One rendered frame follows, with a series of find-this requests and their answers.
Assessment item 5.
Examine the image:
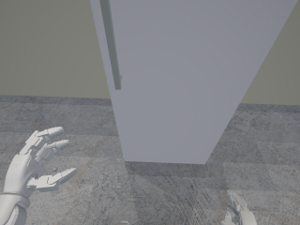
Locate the robot left hand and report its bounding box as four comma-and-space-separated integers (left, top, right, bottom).
3, 127, 78, 199

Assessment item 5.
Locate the fridge door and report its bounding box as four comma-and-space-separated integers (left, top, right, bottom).
92, 0, 298, 165

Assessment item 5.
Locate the robot right hand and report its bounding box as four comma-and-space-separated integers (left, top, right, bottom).
221, 189, 258, 225

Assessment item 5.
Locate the robot left forearm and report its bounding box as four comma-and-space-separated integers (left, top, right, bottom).
0, 193, 31, 225

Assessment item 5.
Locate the handle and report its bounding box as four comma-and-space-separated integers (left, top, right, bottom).
99, 0, 122, 90

